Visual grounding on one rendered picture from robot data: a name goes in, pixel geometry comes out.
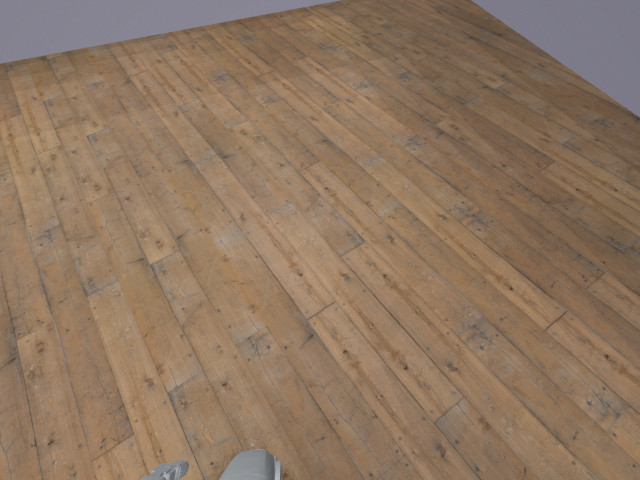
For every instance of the robot left hand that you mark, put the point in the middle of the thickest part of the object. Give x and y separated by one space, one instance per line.
172 471

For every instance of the left robot thigh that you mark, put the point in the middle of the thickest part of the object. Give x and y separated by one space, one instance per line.
253 465

